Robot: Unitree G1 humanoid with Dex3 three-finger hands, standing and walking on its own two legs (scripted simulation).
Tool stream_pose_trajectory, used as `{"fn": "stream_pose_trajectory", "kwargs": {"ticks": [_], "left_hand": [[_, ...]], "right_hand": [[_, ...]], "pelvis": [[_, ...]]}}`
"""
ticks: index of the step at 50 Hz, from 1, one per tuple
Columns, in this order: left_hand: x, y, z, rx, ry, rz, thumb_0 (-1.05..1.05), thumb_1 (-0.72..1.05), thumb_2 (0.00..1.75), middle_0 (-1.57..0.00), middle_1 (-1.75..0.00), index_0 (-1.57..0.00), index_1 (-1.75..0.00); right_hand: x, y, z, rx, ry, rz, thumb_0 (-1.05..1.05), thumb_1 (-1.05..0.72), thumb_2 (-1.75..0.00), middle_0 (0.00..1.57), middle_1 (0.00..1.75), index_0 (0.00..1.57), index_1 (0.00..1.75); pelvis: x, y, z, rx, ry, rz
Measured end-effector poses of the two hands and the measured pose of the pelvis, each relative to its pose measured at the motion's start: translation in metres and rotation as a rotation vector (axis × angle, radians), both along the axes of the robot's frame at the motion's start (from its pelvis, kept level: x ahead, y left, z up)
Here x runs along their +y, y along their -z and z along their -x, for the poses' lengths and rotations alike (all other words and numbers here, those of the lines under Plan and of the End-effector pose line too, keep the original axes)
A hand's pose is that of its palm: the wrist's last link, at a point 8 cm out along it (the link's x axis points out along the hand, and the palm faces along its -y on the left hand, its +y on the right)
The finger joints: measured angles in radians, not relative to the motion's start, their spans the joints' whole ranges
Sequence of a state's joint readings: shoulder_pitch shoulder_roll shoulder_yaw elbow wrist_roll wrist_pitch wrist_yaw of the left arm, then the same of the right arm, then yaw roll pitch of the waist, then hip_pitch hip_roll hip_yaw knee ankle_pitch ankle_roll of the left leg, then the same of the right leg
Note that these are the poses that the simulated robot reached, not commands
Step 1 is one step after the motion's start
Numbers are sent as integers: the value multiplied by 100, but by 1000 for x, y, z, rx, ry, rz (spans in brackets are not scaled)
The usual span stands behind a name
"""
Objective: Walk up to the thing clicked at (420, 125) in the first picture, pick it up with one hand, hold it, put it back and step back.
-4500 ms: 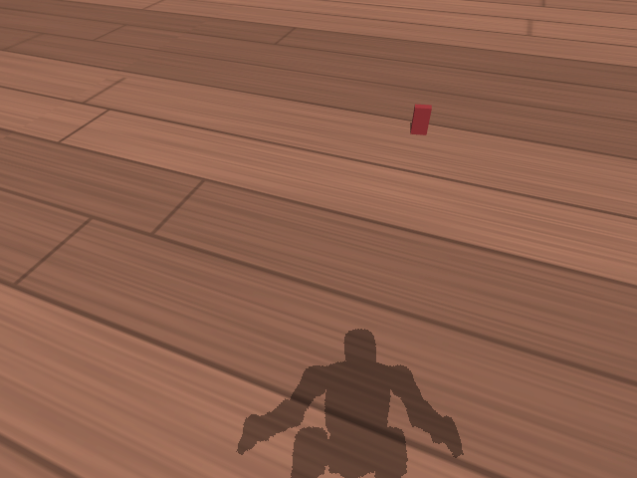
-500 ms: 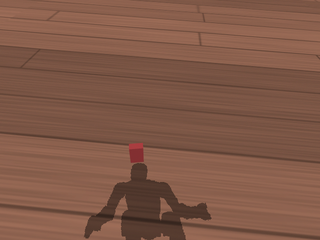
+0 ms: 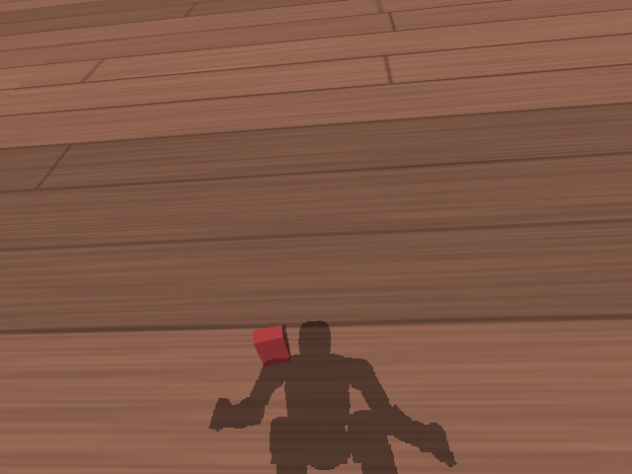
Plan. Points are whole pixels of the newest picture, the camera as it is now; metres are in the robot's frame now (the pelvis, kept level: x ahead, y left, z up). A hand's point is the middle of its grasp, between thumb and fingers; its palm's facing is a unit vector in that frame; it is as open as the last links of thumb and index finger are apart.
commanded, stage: walk up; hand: left
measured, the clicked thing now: (272, 346) +0.65 +0.24 -0.68
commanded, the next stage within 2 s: none
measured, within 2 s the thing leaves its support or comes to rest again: neither
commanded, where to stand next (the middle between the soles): +0.29 +0.02 m, yaw -1 degrees
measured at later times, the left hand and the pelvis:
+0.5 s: hand out of the picture +0.16 +0.33 -0.16, palm faces -0.02 -0.94 -0.34, open 7.4 cm; pelvis +0.14 +0.06 +0.00, yaw +1 degrees
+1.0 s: hand (155, 399) +0.29 +0.30 -0.13, palm faces -0.05 -0.91 -0.40, open 7.4 cm; pelvis +0.21 +0.04 +0.00, yaw -1 degrees
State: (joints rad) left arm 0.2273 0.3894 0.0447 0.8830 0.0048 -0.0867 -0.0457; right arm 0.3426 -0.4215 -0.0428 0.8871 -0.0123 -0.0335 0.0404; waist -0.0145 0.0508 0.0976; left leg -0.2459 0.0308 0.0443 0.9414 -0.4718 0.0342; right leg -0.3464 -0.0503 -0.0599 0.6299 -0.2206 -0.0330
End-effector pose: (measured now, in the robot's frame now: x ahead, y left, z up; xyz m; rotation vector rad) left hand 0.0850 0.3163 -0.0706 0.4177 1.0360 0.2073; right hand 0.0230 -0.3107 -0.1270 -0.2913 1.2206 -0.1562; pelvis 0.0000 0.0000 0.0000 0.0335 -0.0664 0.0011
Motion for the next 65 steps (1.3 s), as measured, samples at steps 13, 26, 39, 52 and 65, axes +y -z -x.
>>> {"fn": "stream_pose_trajectory", "kwargs": {"ticks": [13, 26, 39, 52, 65], "left_hand": [[5, -5, -20, 64, -64, 23, 0, 90, 90, -20, -30, -20, -30], [58, 49, -80, 177, -70, 94, 1, 91, 90, -20, -30, -20, -30], [65, 30, -161, 166, -54, 48, 0, 91, 90, -20, -30, -20, -30], [23, 19, -206, 73, -22, 35, 0, 91, 90, -20, -30, -20, -30], [49, 39, -214, 108, -56, 117, 1, 91, 90, -20, -30, -20, -30]], "right_hand": [[-4, -28, -100, -37, -41, 25, 1, -91, -90, 20, 30, 20, 30], [52, -54, -202, -161, -56, 111, 1, -91, -90, 20, 30, 20, 30], [63, -40, -228, -77, -16, 78, 1, -90, -90, 21, 30, 20, 30], [57, -3, -261, -51, -23, -9, 1, -91, -90, 21, 30, 20, 30], [54, -37, -225, 13, 24, 121, 1, -91, -90, 21, 30, 20, 30]], "pelvis": [[6, -16, -69, 5, -10, 43], [58, -1, -148, 0, -16, 63], [61, -9, -200, 3, 6, 22], [42, -3, -212, 8, 7, 8], [62, -10, -224, 15, 1, 31]]}}
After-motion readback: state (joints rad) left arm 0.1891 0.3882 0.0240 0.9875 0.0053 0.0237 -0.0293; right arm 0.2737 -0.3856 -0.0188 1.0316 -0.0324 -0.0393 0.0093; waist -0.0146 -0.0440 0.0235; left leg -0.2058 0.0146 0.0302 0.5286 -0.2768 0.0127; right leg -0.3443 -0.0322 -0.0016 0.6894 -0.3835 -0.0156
